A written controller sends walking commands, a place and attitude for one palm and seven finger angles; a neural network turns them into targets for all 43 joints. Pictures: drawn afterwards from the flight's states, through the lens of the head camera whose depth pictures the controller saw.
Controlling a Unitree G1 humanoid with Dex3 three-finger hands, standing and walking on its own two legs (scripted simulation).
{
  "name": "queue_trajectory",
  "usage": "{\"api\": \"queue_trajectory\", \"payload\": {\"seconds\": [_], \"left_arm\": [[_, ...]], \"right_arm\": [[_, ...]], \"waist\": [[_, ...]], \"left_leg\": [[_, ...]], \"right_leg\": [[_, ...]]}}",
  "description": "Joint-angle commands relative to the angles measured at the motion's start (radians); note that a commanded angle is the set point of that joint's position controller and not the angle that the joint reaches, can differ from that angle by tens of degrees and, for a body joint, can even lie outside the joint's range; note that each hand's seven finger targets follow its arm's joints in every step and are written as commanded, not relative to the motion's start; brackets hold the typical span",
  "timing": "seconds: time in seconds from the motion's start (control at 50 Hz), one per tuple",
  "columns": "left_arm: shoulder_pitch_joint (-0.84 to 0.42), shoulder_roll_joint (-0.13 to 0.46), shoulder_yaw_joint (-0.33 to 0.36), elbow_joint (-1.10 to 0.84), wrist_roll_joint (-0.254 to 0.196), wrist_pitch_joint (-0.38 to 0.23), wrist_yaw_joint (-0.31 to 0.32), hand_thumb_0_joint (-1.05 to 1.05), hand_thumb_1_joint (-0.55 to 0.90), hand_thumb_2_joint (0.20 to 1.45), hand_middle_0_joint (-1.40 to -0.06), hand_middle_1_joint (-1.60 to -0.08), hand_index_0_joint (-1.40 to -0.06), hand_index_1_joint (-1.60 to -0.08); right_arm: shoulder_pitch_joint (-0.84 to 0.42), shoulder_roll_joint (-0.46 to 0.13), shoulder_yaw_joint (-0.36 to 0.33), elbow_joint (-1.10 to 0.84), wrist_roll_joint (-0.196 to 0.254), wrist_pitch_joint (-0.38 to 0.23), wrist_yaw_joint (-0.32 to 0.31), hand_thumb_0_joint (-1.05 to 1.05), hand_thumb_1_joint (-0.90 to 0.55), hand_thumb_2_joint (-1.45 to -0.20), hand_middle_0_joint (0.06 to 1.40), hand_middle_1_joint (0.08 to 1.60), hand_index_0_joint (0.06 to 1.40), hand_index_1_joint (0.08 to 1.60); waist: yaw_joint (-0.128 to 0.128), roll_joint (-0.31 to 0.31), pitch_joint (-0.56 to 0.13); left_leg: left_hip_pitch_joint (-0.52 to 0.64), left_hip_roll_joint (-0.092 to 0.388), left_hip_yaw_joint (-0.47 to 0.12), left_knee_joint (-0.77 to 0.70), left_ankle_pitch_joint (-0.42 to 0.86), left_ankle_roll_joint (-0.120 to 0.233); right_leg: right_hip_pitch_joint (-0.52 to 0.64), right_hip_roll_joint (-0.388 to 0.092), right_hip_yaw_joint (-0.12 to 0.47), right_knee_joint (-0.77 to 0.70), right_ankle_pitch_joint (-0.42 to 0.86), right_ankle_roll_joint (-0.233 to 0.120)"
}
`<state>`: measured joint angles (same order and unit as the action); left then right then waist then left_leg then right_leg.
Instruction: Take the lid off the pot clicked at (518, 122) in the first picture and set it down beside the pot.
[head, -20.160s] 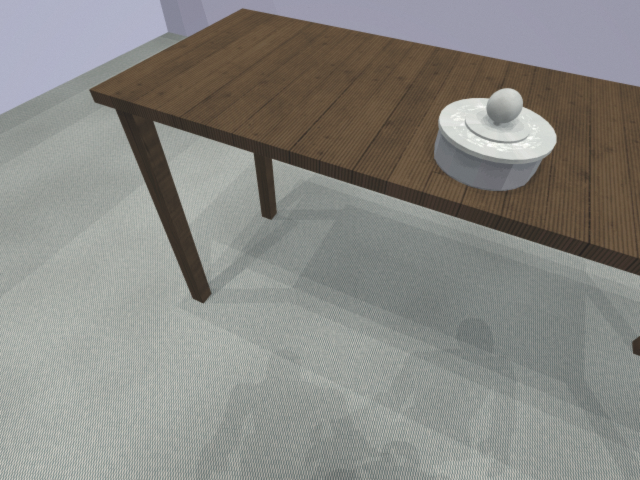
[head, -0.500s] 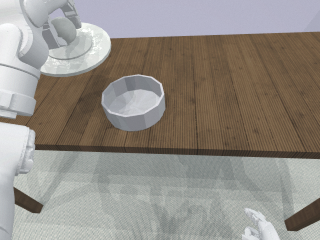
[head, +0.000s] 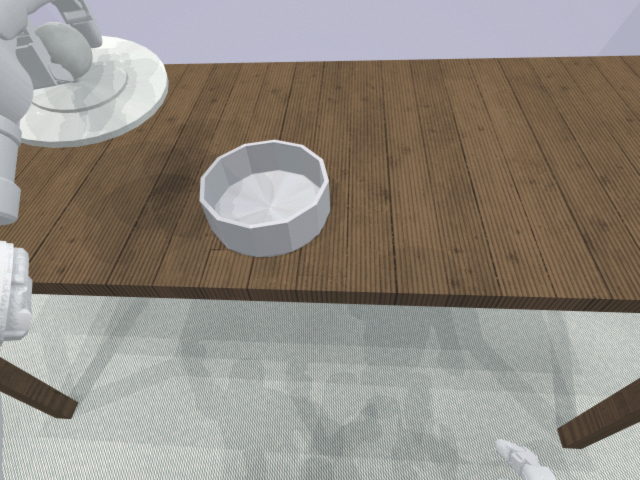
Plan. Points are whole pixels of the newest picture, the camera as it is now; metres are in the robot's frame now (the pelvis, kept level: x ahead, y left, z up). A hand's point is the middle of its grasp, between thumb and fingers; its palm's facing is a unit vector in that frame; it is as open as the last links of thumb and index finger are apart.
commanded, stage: move the lid sideways beside the pot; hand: left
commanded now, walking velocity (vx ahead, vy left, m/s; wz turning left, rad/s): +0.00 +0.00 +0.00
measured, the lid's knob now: (62, 51) +0.47 +0.27 +0.30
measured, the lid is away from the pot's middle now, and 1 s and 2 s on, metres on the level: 0.19 0.23 0.23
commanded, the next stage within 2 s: lower the lid onto the table in 0.50 s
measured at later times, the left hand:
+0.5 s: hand out of the picture +0.43 +0.32 +0.31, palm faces -0.13 -0.05 -0.99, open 8.5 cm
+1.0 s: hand (22, 80) +0.44 +0.30 +0.29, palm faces -0.17 -0.11 -0.98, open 8.5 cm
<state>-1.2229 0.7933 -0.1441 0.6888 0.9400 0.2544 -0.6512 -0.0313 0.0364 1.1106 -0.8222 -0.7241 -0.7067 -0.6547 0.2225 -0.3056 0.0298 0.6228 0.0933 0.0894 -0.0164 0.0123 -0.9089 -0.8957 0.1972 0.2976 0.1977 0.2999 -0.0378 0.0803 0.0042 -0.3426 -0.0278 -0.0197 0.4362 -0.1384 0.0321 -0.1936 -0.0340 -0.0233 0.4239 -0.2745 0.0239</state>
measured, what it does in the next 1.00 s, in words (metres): stands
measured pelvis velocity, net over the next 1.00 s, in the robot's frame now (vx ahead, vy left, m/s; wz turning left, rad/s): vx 0.00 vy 0.00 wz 0.00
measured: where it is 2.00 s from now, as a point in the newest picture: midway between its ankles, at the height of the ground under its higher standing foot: outside the picture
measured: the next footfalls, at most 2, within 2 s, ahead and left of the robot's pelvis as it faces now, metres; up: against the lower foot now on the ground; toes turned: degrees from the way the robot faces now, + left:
none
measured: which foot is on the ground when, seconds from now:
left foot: down 0.00-1.00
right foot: down 0.00-1.00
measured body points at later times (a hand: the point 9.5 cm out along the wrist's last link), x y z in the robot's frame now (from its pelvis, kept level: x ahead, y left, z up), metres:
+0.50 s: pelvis +0.00 +0.00 +0.00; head +0.03 -0.02 +0.45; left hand +0.43 +0.32 +0.37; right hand +0.11 -0.26 -0.12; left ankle +0.05 +0.10 -0.74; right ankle -0.04 -0.14 -0.74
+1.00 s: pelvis +0.00 +0.00 +0.00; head +0.03 -0.02 +0.45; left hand +0.45 +0.30 +0.35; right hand +0.11 -0.26 -0.12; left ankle +0.05 +0.10 -0.74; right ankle -0.04 -0.14 -0.74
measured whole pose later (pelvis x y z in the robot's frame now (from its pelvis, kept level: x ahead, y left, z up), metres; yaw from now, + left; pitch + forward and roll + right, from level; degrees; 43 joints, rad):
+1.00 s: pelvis +0.00 +0.00 +0.00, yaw +0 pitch +3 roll -1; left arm -1.22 0.85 -0.10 0.85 0.98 0.24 -0.64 -0.03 0.04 1.11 -0.82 -0.73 -0.70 -0.66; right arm 0.24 -0.31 0.03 0.63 0.10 0.11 -0.03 0.01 -0.91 -0.90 0.20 0.30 0.20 0.30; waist -0.06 0.08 0.01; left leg -0.36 -0.02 -0.02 0.44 -0.14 0.03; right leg -0.19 -0.02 -0.02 0.40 -0.26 0.02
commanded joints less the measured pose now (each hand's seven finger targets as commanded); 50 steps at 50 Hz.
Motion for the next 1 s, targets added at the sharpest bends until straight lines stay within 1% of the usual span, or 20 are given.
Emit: {"api": "queue_trajectory", "payload": {"seconds": [0.0,0.02,0.04,0.12,0.14,0.22,0.26,0.32,0.34,0.42,0.46,0.52,0.54,0.62,0.64,0.7,0.74,0.78,0.84,0.98], "left_arm": [[-0.602,0.306,0.118,-0.134,0.037,-0.001,0.063,0.0,0.426,1.28,-0.971,-0.813,-0.881,-0.752],[-0.54,0.287,0.11,-0.144,0.014,-0.005,0.064,0.0,0.426,1.28,-0.971,-0.813,-0.881,-0.752],[-0.615,0.383,0.173,-0.241,0.043,-0.013,0.074,0.0,0.426,1.28,-0.971,-0.813,-0.881,-0.752],[-0.528,0.363,0.156,-0.126,0.033,-0.021,0.065,0.0,0.426,1.28,-0.971,-0.813,-0.881,-0.752],[-0.627,0.415,0.18,-0.213,0.053,-0.03,0.071,0.0,0.426,1.28,-0.971,-0.813,-0.881,-0.752],[-0.548,0.333,0.121,-0.143,0.03,-0.031,0.06,0.0,0.426,1.28,-0.971,-0.813,-0.881,-0.752],[-0.603,0.459,0.213,-0.158,0.065,-0.045,0.071,0.0,0.426,1.28,-0.971,-0.813,-0.881,-0.752],[-0.535,0.373,0.133,-0.067,0.042,-0.049,0.059,0.0,0.426,1.28,-0.971,-0.813,-0.881,-0.752],[-0.623,0.458,0.185,-0.157,0.064,-0.061,0.072,0.0,0.426,1.28,-0.971,-0.813,-0.881,-0.752],[-0.577,0.356,0.108,-0.124,0.039,-0.067,0.066,0.0,0.426,1.28,-0.971,-0.813,-0.881,-0.752],[-0.642,0.429,0.169,-0.177,0.061,-0.077,0.074,0.0,0.426,1.28,-0.971,-0.813,-0.881,-0.752],[-0.584,0.312,0.081,-0.173,0.021,-0.074,0.065,0.0,0.426,1.28,-0.971,-0.813,-0.881,-0.752],[-0.653,0.388,0.134,-0.265,0.037,-0.077,0.077,0.0,0.426,1.28,-0.971,-0.813,-0.881,-0.752],[-0.539,0.336,0.108,-0.023,0.036,-0.027,0.065,0.0,0.426,1.28,-0.971,-0.813,-0.881,-0.752],[-0.63,0.411,0.153,-0.129,0.055,-0.028,0.074,0.0,0.426,1.28,-0.971,-0.813,-0.881,-0.752],[-0.637,0.337,0.103,-0.098,0.058,-0.01,0.072,0.0,0.426,1.28,-0.971,-0.813,-0.881,-0.752],[-0.61,0.4,0.144,-0.096,0.072,-0.009,0.079,0.0,0.426,1.28,-0.971,-0.813,-0.881,-0.752],[-0.61,0.37,0.118,-0.026,0.072,-0.008,0.075,0.0,0.426,1.28,-0.971,-0.813,-0.881,-0.752],[-0.644,0.426,0.155,-0.125,0.075,-0.022,0.086,0.0,0.426,1.28,-0.971,-0.813,-0.881,-0.752],[-0.576,0.367,0.127,-0.028,0.065,-0.022,0.081,0.0,0.426,1.28,-0.971,-0.813,-0.881,-0.752]], "right_arm": [[-0.072,-0.13,-0.043,-0.127,0.005,-0.015,-0.008,0.0,-0.9,-0.9,0.2,0.3,0.2,0.3],[-0.042,-0.144,-0.051,-0.125,0.011,-0.014,-0.003,0.0,-0.9,-0.9,0.2,0.3,0.2,0.3],[-0.06,-0.136,-0.049,-0.144,0.007,-0.017,-0.002,0.0,-0.9,-0.9,0.2,0.3,0.2,0.3],[-0.032,-0.148,-0.049,-0.13,0.008,-0.002,-0.01,0.0,-0.9,-0.9,0.2,0.3,0.2,0.3],[-0.053,-0.139,-0.048,-0.139,0.01,-0.003,-0.007,0.0,-0.9,-0.9,0.2,0.3,0.2,0.3],[-0.03,-0.146,-0.052,-0.13,0.014,0.004,-0.012,0.0,-0.9,-0.9,0.2,0.3,0.2,0.3],[-0.054,-0.143,-0.047,-0.136,0.002,0.007,-0.017,0.0,-0.9,-0.9,0.2,0.3,0.2,0.3],[-0.015,-0.152,-0.047,-0.12,0.013,0.016,-0.019,0.0,-0.9,-0.9,0.2,0.3,0.2,0.3],[-0.031,-0.145,-0.047,-0.126,0.011,0.014,-0.018,0.0,-0.9,-0.9,0.2,0.3,0.2,0.3],[-0.009,-0.148,-0.049,-0.114,0.012,0.006,-0.025,0.0,-0.9,-0.9,0.2,0.3,0.2,0.3],[-0.032,-0.142,-0.047,-0.115,0.005,0.003,-0.027,0.0,-0.9,-0.9,0.2,0.3,0.2,0.3],[-0.009,-0.144,-0.05,-0.106,0.015,-0.007,-0.025,0.0,-0.9,-0.9,0.2,0.3,0.2,0.3],[-0.028,-0.138,-0.049,-0.111,0.015,-0.012,-0.021,0.0,-0.9,-0.9,0.2,0.3,0.2,0.3],[0.006,-0.156,-0.049,-0.083,0.011,-0.003,-0.018,0.0,-0.9,-0.9,0.2,0.3,0.2,0.3],[-0.015,-0.148,-0.046,-0.096,0.013,-0.004,-0.013,0.0,-0.9,-0.9,0.2,0.3,0.2,0.3],[-0.031,-0.137,-0.046,-0.1,0.007,-0.011,-0.018,0.0,-0.9,-0.9,0.2,0.3,0.2,0.3],[-0.017,-0.145,-0.045,-0.104,0.009,-0.009,-0.014,0.0,-0.9,-0.9,0.2,0.3,0.2,0.3],[-0.022,-0.143,-0.043,-0.099,0.009,-0.006,-0.02,0.0,-0.9,-0.9,0.2,0.3,0.2,0.3],[-0.017,-0.145,-0.045,-0.114,0.007,-0.01,-0.015,0.0,-0.9,-0.9,0.2,0.3,0.2,0.3],[-0.015,-0.143,-0.048,-0.107,0.01,-0.002,-0.019,0.0,-0.9,-0.9,0.2,0.3,0.2,0.3]], "waist": [[-0.004,-0.024,-0.377],[-0.007,-0.005,-0.4],[0.016,-0.005,-0.468],[-0.006,0.003,-0.422],[0.005,0.008,-0.453],[-0.016,0.04,-0.411],[-0.001,0.025,-0.45],[-0.022,0.036,-0.385],[-0.005,0.036,-0.434],[-0.026,0.08,-0.419],[-0.018,0.083,-0.455],[-0.032,0.107,-0.413],[-0.015,0.109,-0.459],[-0.028,0.06,-0.349],[-0.01,0.037,-0.419],[-0.023,0.047,-0.409],[-0.012,0.014,-0.424],[-0.023,-0.013,-0.381],[-0.012,0.04,-0.466],[-0.029,0.004,-0.372]], "left_leg": [[0.316,-0.031,-0.001,-0.014,0.199,0.044],[0.34,-0.022,-0.006,-0.007,0.24,0.042],[0.349,-0.028,-0.002,-0.013,0.245,0.041],[0.332,-0.023,0.001,0.002,0.267,0.047],[0.346,-0.023,0.003,-0.008,0.263,0.042],[0.359,-0.017,-0.001,0.001,0.264,0.047],[0.344,-0.027,0.008,0.0,0.234,0.053],[0.323,-0.02,0.006,-0.006,0.225,0.048],[0.336,-0.02,0.005,-0.016,0.218,0.044],[0.378,-0.016,-0.003,0.001,0.242,0.052],[0.384,-0.023,0.0,0.001,0.248,0.055],[0.404,-0.016,-0.015,0.0,0.265,0.05],[0.424,-0.015,-0.019,-0.01,0.262,0.042],[0.324,-0.025,-0.011,-0.013,0.202,0.044],[0.338,-0.024,-0.012,-0.027,0.206,0.04],[0.359,-0.028,-0.014,-0.014,0.187,0.049],[0.332,-0.024,-0.01,-0.023,0.183,0.042],[0.306,-0.027,-0.002,-0.022,0.143,0.049],[0.342,-0.026,-0.004,-0.015,0.214,0.046],[0.305,-0.025,0.003,-0.01,0.174,0.051]], "right_leg": [[-0.044,0.077,-0.042,-0.053,0.239,-0.07],[-0.047,0.074,-0.04,-0.055,0.247,-0.07],[-0.002,0.078,-0.032,-0.049,0.257,-0.068],[-0.024,0.076,-0.037,-0.056,0.273,-0.07],[-0.008,0.08,-0.033,-0.05,0.272,-0.067],[-0.051,0.08,-0.039,-0.066,0.248,-0.07],[-0.009,0.085,-0.031,-0.06,0.247,-0.072],[-0.042,0.08,-0.041,-0.076,0.243,-0.07],[-0.011,0.085,-0.035,-0.068,0.24,-0.068],[-0.051,0.085,-0.04,-0.083,0.231,-0.072],[-0.023,0.09,-0.035,-0.076,0.248,-0.073],[-0.07,0.089,-0.045,-0.088,0.224,-0.073],[-0.051,0.094,-0.04,-0.08,0.221,-0.071],[-0.058,0.089,-0.048,-0.085,0.234,-0.076],[-0.011,0.092,-0.041,-0.077,0.247,-0.071],[-0.045,0.092,-0.045,-0.074,0.219,-0.074],[-0.016,0.091,-0.04,-0.071,0.23,-0.07],[-0.029,0.087,-0.043,-0.073,0.22,-0.066],[0.004,0.09,-0.034,-0.061,0.262,-0.068],[-0.035,0.091,-0.041,-0.063,0.247,-0.066]]}}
